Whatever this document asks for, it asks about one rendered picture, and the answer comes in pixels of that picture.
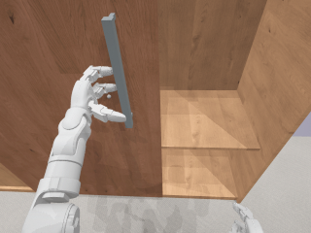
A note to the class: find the left robot upper arm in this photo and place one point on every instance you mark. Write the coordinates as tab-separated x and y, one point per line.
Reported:
53	218

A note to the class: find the robot left forearm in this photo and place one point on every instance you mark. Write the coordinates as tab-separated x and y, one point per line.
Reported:
62	178

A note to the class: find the robot right hand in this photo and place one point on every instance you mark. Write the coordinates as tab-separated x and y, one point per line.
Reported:
251	225

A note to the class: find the wardrobe door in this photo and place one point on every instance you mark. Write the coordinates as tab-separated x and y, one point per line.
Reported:
45	47
7	178

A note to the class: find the handle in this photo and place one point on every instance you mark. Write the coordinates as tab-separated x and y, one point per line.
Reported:
113	46

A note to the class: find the robot left hand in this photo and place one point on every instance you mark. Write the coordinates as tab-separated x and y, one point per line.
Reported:
83	94

